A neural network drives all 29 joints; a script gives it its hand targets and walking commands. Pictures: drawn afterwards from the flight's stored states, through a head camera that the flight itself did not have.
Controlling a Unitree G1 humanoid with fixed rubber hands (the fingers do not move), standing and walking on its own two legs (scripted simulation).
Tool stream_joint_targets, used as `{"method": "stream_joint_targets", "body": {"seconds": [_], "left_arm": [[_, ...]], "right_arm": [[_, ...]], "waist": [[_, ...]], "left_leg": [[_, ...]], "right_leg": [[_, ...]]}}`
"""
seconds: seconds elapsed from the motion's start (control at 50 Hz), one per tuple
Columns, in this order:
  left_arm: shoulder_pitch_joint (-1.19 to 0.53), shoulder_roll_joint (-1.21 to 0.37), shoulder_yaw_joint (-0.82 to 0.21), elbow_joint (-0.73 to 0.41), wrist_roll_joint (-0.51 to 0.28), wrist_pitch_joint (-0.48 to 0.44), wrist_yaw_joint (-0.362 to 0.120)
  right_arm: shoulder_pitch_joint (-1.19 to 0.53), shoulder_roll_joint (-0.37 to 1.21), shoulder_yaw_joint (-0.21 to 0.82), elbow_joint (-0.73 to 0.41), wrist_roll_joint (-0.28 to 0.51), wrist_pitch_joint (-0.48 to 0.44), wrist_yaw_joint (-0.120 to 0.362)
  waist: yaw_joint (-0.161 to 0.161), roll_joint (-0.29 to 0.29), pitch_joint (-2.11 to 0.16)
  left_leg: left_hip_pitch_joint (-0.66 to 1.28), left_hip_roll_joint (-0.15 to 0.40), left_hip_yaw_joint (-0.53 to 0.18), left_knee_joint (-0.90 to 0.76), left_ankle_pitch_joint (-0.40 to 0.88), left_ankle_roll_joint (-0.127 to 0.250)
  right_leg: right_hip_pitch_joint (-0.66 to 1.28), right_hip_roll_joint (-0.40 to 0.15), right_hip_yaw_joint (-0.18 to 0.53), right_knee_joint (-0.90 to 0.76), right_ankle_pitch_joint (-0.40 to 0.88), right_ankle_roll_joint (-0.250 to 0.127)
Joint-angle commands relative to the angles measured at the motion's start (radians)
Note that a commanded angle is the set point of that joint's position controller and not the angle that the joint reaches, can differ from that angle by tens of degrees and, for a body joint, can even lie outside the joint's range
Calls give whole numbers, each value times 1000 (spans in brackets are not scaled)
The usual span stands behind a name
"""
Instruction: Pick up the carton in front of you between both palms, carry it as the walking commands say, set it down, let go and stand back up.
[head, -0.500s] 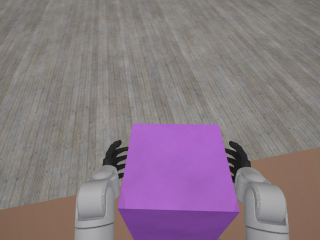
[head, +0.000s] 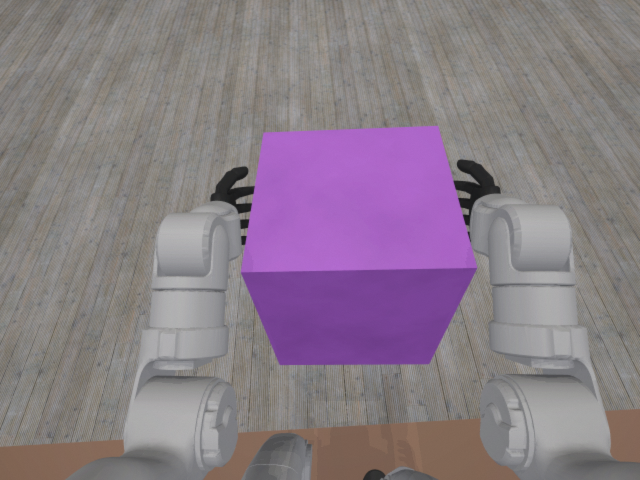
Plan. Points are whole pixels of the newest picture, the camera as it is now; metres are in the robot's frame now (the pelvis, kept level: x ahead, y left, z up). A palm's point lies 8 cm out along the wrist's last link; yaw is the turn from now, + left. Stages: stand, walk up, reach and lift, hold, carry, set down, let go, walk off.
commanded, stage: carry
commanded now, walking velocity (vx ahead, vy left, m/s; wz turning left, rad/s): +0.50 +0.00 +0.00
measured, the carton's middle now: (351, 256) +0.38 +0.02 +0.03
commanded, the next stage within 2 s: none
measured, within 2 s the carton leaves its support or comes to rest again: neither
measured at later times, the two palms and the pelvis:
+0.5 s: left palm (271, 104) +0.74 +0.18 +0.00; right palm (430, 107) +0.72 -0.12 +0.00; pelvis +0.37 +0.05 -0.10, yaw -1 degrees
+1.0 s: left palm (229, 27) +0.99 +0.31 +0.02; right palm out of the picture +1.10 +0.04 +0.02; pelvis +0.71 +0.06 -0.07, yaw +18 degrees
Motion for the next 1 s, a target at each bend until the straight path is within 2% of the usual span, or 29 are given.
{"method": "stream_joint_targets", "body": {"seconds": [0.0,0.1,0.12,0.16,0.2,0.24,0.26,0.28,0.32,0.34,0.36,0.38,0.4,0.42,0.44,0.46,0.5,0.56,0.64,0.72,0.76,0.78,0.8,0.82,0.84,0.86,0.9,0.94,0.98], "left_arm": [[-813,-1138,-587,-132,-464,-30,-251],[-767,-1170,-571,-120,-418,-26,-253],[-752,-1174,-576,-129,-410,-25,-252],[-689,-1168,-580,-151,-387,-22,-249],[-612,-1143,-594,-160,-356,-20,-244],[-571,-1138,-625,-177,-347,-20,-242],[-566,-1141,-651,-189,-351,-22,-243],[-564,-1138,-664,-195,-360,-23,-245],[-556,-1144,-705,-219,-388,-28,-252],[-567,-1140,-719,-233,-398,-32,-256],[-591,-1140,-726,-251,-402,-33,-258],[-617,-1121,-727,-251,-405,-17,-253],[-585,-1114,-718,-242,-405,-4,-244],[-593,-1109,-707,-273,-396,-3,-237],[-599,-1121,-705,-283,-384,-7,-228],[-589,-1125,-700,-302,-373,-13,-221],[-551,-1128,-695,-317,-343,-32,-205],[-474,-1120,-687,-302,-292,-67,-186],[-403,-1077,-687,-277,-238,-108,-179],[-397,-1042,-708,-283,-226,-132,-180],[-414,-1029,-726,-312,-244,-130,-181],[-420,-1022,-734,-327,-255,-126,-184],[-391,-1015,-734,-325,-264,-121,-190],[-388,-983,-717,-316,-262,-115,-196],[-325,-979,-699,-254,-269,-107,-199],[-333,-1012,-719,-287,-295,-106,-205],[-475,-1072,-759,-372,-359,-93,-218],[-546,-1083,-778,-400,-409,-77,-228],[-537,-1076,-768,-378,-427,-58,-241]], "right_arm": [[-688,1084,559,-74,378,-47,174],[-689,1146,567,-77,356,-46,173],[-677,1155,576,-89,353,-45,175],[-651,1158,590,-126,350,-39,183],[-615,1162,610,-146,346,-30,197],[-560,1135,615,-153,327,-24,214],[-528,1121,617,-150,318,-22,221],[-503,1104,616,-150,310,-19,226],[-428,1052,601,-154,298,-18,233],[-410,1030,598,-172,295,-20,238],[-448,995,601,-202,303,-20,245],[-434,998,607,-165,312,-17,246],[-418,982,606,-158,321,-14,247],[-436,1019,626,-201,350,-13,252],[-497,1056,655,-265,386,-12,260],[-571,1098,693,-318,423,-18,264],[-625,1151,745,-368,484,-31,271],[-593,1178,782,-356,518,-61,277],[-522,1166,793,-296,510,-104,287],[-473,1142,793,-253,504,-132,291],[-453,1121,790,-250,499,-138,285],[-451,1109,791,-252,494,-138,281],[-454,1093,785,-253,486,-134,280],[-432,1098,780,-250,471,-120,280],[-392,1064,752,-223,456,-101,272],[-405,1057,752,-250,450,-97,266],[-463,1065,733,-300,433,-93,252],[-463,1051,718,-308,408,-82,233],[-412,1043,704,-272,372,-70,215]], "waist": [[-14,-69,-570],[8,-120,-547],[-2,-156,-566],[10,-148,-558],[79,-136,-510],[93,-93,-449],[105,-42,-399],[87,-13,-369],[-56,-54,-459],[-127,-21,-503],[-122,159,-503],[-97,325,-589],[-142,312,-699],[-161,199,-688],[-143,67,-618],[-133,73,-610],[-114,34,-610],[-135,31,-590],[-153,52,-570],[-167,72,-541],[-120,117,-571],[-58,122,-614],[2,46,-659],[-47,-211,-779],[0,-221,-880],[-8,-146,-831],[-21,-27,-624],[-36,-45,-548],[-35,-94,-529]], "left_leg": [[-122,33,-9,-138,39,-6],[-68,-36,99,-502,237,-20],[-51,-27,101,-442,326,-5],[-114,-22,92,-481,321,9],[-351,-1,35,-616,459,2],[-341,-16,61,-713,468,-4],[-272,1,51,-847,599,-8],[-77,-7,66,-941,710,0],[377,-27,131,-906,751,8],[591,-20,152,-881,706,-10],[788,88,46,-716,898,8],[1030,229,-210,-538,1160,125],[1092,319,-455,-633,800,251],[1028,311,-569,-761,495,281],[941,293,-548,-805,453,255],[886,292,-546,-800,562,264],[776,238,-452,-793,591,212],[754,152,-320,-749,818,167],[768,83,-268,-732,1046,144],[778,8,-213,-679,1167,76],[663,6,-182,-579,1211,38],[558,7,-140,-447,1125,8],[347,-9,-115,-260,822,-15],[32,-100,-89,-17,-136,-70],[-77,-115,-109,200,-182,-67],[-109,-47,-123,194,-102,-49],[-159,-3,-83,36,-24,-55],[-70,17,-49,-146,-11,-65],[-38,5,2,-278,-43,-72]], "right_leg": [[520,-277,341,-138,498,-103],[567,-172,185,-104,734,-66],[589,-189,163,-56,793,-57],[667,-207,181,-10,796,-66],[913,-184,254,51,647,-50],[901,-189,270,81,664,-52],[825,-162,234,83,534,-37],[676,-139,200,83,476,-17],[467,-118,146,319,604,11],[327,-83,93,509,555,43],[53,3,83,782,-28,80],[-226,49,161,970,-422,97],[-350,51,207,1089,-384,109],[-411,32,209,1066,-346,113],[-439,5,199,1008,-324,115],[-437,-15,198,958,-297,122],[-374,-62,206,882,-277,129],[-429,-73,181,708,-104,140],[-416,-27,135,441,16,145],[-270,60,57,77,225,121],[21,86,50,-64,318,103],[247,45,75,-140,422,86],[527,-89,181,-157,557,55],[878,-450,575,-4,1015,-80],[964,-516,787,-62,771,-193],[883,-459,723,-113,544,-155],[713,-386,544,-189,437,-66],[581,-349,415,-257,338,-11],[564,-347,316,-275,433,-4]]}}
